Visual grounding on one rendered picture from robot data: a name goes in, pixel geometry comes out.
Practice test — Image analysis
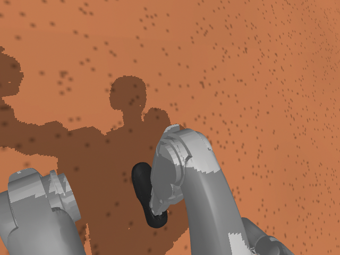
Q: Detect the right robot foot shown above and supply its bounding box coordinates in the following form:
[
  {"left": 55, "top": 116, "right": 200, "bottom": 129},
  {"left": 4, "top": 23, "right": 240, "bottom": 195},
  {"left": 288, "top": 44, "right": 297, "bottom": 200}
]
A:
[{"left": 131, "top": 162, "right": 167, "bottom": 228}]

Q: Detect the right robot arm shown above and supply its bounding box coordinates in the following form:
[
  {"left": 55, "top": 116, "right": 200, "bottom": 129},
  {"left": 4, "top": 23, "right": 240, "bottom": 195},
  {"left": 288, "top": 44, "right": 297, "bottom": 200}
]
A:
[{"left": 255, "top": 235, "right": 295, "bottom": 255}]

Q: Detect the right robot hand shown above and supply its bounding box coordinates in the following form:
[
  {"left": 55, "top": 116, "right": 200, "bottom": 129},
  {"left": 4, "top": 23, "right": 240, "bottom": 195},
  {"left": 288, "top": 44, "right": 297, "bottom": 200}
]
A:
[{"left": 241, "top": 217, "right": 267, "bottom": 255}]

